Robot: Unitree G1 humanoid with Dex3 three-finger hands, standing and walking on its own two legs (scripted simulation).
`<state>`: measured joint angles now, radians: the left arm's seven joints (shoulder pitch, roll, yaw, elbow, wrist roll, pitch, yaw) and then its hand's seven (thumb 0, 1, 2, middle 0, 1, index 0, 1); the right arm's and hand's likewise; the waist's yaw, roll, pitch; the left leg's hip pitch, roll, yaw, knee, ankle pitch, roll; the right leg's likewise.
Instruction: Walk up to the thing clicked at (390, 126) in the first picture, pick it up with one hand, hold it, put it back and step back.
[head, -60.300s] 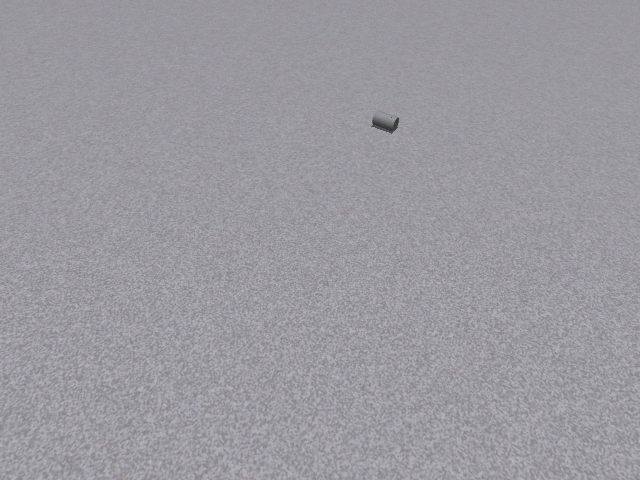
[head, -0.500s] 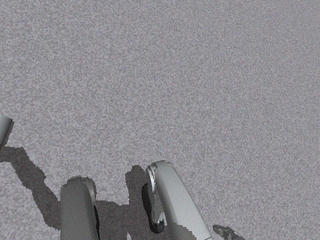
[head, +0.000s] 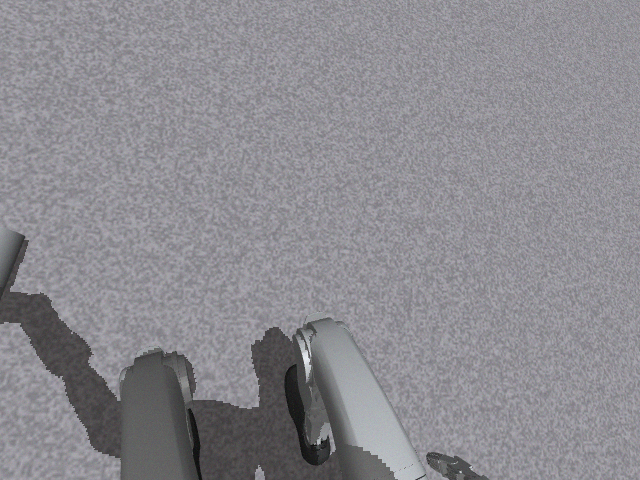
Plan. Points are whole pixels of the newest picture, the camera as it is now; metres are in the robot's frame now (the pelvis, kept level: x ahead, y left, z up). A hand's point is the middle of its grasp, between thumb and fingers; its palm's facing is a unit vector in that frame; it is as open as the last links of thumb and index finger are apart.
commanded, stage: go down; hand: left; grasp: from above
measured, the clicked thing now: out of the picture +0.49 +0.46 -0.46
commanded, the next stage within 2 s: approach in 0.18 s
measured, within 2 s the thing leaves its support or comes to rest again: neither
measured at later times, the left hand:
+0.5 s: hand out of the picture +0.43 +0.42 -0.06, palm faces +0.01 -0.40 -0.91, open 14.1 cm
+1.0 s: hand (6, 278) +0.43 +0.37 -0.33, palm faces -0.04 -0.40 -0.92, open 14.2 cm
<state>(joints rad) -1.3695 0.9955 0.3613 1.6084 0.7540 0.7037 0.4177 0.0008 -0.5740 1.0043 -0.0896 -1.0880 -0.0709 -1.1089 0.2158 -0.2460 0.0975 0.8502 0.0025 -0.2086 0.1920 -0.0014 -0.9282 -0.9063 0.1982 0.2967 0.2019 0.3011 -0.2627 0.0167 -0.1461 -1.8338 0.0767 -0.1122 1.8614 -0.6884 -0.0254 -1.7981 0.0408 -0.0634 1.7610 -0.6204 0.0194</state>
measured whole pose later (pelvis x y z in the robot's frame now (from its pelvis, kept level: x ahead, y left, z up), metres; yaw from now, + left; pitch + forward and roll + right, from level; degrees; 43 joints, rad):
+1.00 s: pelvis -0.03 +0.00 -0.14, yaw -2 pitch +37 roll -8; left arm -1.35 1.01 0.45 1.72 0.69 0.51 0.70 0.00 -0.59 1.04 -0.11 -1.05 -0.07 -1.09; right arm 0.10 -0.29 0.21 0.79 -0.13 -0.25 0.23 0.00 -0.92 -0.90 0.20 0.30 0.20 0.30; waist -0.38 -0.07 0.08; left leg -2.26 0.04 -0.14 2.30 -0.69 -0.01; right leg -2.21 0.03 -0.06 2.19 -0.63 0.05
